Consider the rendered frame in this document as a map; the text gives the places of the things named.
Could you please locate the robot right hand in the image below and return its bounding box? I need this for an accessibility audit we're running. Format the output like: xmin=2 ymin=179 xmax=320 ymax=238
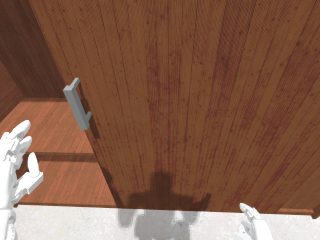
xmin=235 ymin=203 xmax=273 ymax=240

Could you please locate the wardrobe door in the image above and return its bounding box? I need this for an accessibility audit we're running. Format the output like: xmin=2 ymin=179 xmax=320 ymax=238
xmin=28 ymin=0 xmax=320 ymax=214
xmin=281 ymin=167 xmax=320 ymax=210

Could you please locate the left robot forearm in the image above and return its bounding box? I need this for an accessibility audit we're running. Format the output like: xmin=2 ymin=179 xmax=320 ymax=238
xmin=0 ymin=208 xmax=18 ymax=240

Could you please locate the robot left hand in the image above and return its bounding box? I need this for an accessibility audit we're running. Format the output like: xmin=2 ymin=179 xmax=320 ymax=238
xmin=0 ymin=120 xmax=44 ymax=210

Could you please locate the handle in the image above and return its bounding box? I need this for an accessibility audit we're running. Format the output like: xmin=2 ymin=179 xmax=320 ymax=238
xmin=63 ymin=77 xmax=92 ymax=130

